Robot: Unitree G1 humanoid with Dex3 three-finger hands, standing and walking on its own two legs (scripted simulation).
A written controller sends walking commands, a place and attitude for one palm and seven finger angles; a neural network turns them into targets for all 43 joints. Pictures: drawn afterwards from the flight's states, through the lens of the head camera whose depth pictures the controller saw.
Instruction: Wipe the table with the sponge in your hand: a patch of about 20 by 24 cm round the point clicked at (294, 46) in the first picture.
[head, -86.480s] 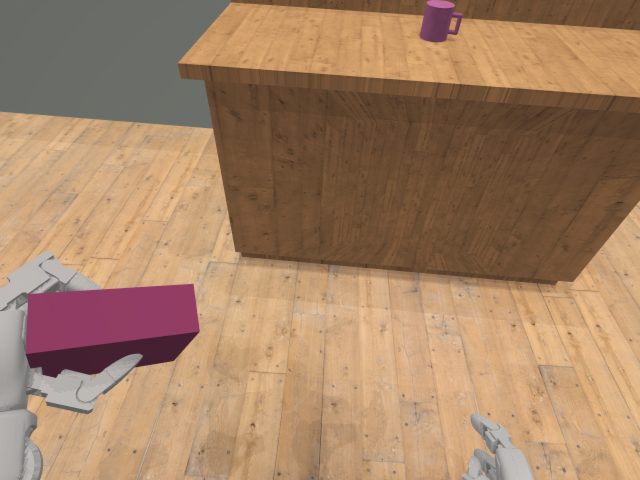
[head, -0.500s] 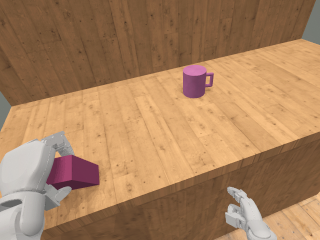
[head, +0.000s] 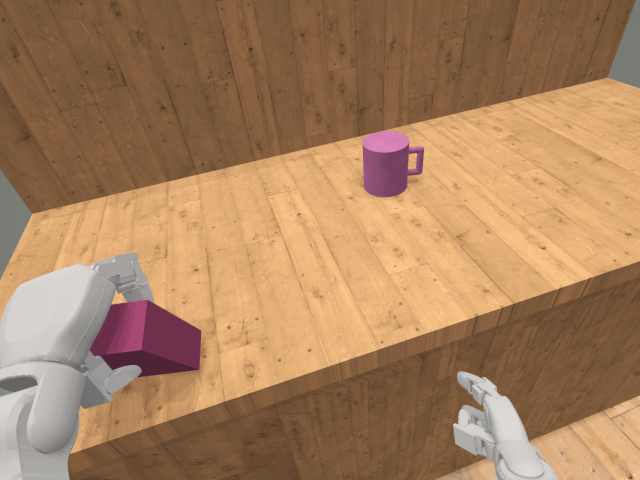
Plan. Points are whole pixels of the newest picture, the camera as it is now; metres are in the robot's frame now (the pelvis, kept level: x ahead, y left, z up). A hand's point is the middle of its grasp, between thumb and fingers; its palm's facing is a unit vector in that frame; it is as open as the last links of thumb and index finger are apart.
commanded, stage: lift the sponge slowly off the table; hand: left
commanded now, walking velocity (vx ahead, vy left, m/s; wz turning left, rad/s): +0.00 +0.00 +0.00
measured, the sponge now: (134, 349) +0.19 +0.26 +0.13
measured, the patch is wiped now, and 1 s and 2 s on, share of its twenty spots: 0.90 0.90 0.90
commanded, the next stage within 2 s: bring the sponge back beside the body in 1.12 s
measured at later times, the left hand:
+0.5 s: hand (86, 301) +0.17 +0.25 +0.23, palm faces +0.37 -0.15 -0.92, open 8.9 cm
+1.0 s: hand (85, 262) +0.19 +0.24 +0.27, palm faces +0.48 -0.22 -0.85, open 8.9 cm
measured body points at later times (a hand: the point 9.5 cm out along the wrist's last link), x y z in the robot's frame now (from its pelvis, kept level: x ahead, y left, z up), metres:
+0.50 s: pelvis -0.01 +0.01 +0.00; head -0.05 -0.05 +0.44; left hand +0.15 +0.25 +0.28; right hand +0.25 -0.16 -0.07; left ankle +0.02 +0.13 -0.74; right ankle +0.00 -0.10 -0.74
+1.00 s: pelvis -0.02 +0.01 +0.00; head -0.06 -0.04 +0.45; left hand +0.16 +0.24 +0.31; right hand +0.25 -0.16 -0.06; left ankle +0.02 +0.13 -0.74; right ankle +0.00 -0.10 -0.74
